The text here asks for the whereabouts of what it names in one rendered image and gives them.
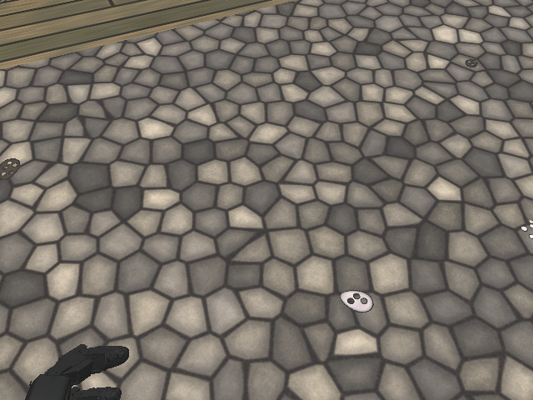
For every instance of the left robot hand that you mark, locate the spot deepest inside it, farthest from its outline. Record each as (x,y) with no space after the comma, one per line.
(74,367)

